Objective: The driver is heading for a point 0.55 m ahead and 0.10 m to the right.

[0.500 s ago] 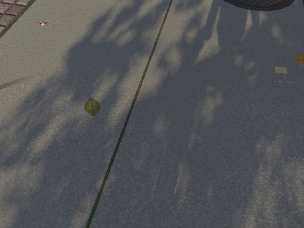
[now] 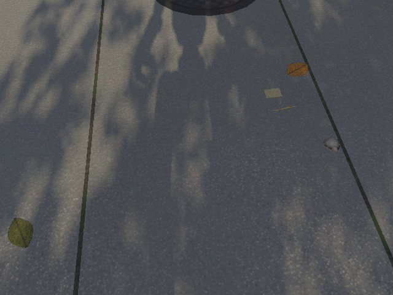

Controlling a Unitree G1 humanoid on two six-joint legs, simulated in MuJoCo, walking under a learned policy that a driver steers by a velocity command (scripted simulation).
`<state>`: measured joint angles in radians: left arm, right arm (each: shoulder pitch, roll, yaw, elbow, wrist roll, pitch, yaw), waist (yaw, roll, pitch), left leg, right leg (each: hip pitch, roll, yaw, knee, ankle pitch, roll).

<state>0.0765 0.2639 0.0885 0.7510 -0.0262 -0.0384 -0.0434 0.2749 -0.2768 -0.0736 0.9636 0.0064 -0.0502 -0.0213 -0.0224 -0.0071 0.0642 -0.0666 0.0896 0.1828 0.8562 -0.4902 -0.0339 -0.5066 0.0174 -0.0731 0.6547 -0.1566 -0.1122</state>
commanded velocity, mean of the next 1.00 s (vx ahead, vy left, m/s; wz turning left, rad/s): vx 0.39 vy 0.00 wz -0.46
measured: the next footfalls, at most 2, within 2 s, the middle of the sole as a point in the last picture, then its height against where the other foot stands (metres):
left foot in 0.44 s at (177, 291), level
right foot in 0.88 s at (270, 262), level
